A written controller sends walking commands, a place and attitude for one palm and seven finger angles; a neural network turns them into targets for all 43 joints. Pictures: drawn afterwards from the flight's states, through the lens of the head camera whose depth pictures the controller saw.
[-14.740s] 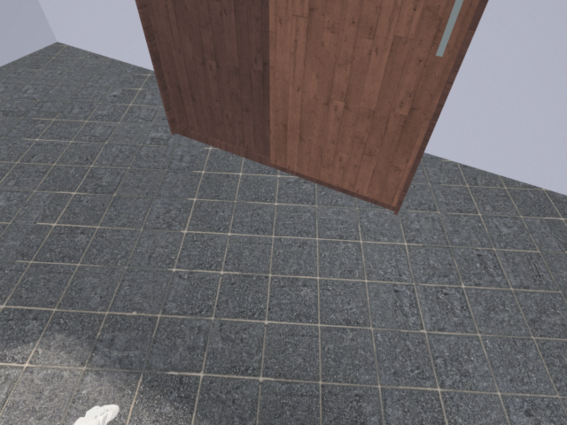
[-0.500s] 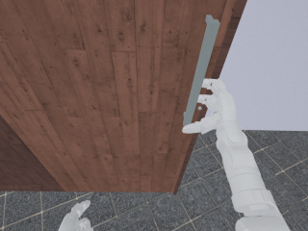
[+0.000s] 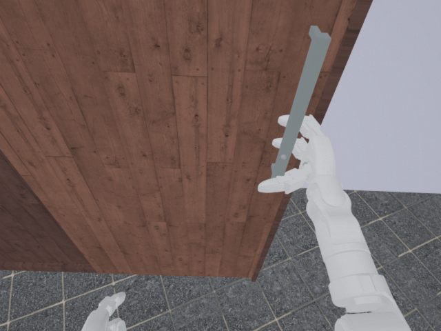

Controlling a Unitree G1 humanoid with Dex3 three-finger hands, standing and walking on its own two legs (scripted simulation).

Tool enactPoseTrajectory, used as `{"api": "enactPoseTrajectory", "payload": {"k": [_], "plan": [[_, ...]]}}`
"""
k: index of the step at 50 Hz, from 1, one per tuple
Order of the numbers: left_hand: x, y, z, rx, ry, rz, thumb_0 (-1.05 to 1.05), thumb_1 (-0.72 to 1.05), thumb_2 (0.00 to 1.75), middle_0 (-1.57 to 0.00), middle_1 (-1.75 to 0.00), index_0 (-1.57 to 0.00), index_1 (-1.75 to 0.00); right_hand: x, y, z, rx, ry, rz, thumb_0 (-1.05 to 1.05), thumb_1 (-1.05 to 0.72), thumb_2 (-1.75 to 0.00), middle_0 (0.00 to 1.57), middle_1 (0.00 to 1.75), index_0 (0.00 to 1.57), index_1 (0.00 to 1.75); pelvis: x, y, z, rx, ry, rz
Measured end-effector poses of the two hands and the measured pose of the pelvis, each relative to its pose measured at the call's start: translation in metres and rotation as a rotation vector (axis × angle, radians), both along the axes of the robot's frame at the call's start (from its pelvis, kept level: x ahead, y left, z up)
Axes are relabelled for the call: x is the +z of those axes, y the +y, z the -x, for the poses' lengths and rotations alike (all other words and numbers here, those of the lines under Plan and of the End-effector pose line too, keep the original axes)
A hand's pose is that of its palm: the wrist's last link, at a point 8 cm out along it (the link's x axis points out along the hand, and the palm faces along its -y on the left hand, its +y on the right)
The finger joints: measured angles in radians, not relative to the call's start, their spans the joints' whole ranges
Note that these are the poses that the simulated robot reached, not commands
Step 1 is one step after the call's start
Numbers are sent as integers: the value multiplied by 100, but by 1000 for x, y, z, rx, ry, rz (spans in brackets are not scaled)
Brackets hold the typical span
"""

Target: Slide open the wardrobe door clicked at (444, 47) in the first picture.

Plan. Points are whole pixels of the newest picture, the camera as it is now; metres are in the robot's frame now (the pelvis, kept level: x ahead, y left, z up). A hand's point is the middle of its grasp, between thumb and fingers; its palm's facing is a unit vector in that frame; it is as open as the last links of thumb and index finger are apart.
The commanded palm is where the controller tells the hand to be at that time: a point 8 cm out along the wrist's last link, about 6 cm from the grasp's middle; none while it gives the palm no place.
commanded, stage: slide the fingers in behind the handle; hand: right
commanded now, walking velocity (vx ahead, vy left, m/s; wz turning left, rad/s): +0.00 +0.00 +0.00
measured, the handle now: (291, 120) +0.46 -0.08 +0.17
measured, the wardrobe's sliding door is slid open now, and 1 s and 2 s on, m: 0.00 0.00 0.00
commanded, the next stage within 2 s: grip the handle and tug to test in 0.38 s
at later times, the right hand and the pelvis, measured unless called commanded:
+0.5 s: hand (283, 157) +0.39 -0.07 +0.14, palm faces -0.08 +1.00 +0.01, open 14.0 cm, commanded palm +0.37 -0.12 +0.14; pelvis +0.00 +0.00 +0.00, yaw +0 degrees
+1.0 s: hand (284, 156) +0.39 -0.07 +0.14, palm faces -0.08 +1.00 +0.01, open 8.5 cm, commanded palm +0.37 -0.12 +0.14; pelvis +0.00 -0.01 +0.00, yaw +1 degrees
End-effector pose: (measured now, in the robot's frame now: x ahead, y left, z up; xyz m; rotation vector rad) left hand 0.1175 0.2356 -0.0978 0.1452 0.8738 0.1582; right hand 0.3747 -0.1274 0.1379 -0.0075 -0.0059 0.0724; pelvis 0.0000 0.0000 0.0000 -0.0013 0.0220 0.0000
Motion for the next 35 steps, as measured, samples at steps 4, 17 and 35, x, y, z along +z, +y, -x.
{"api": "enactPoseTrajectory", "payload": {"k": [4, 17, 35], "plan": [[1, 1, -5, -8, -10, 0, 1, 90, 90, -20, -30, -20, -30, 0, 1, 1, -5, 3, -2, -1, 50, -30, 28, 119, 27, 119, 0, 1, 0, -1, 1, 1], [3, -4, -15, -29, -22, 5, 1, 90, 90, -21, -30, -20, -30, -1, 2, 0, 9, 4, -5, -1, 50, -30, 28, 120, 27, 119, 0, 2, -2, -7, 2, 1], [4, -6, -6, -4, -5, -3, 1, 90, 90, -21, -30, -20, -30, -1, -4, -2, 19, 5, -18, -1, 33, -38, 31, 122, 31, 121, 1, -3, -1, 4, 1, -2]]}}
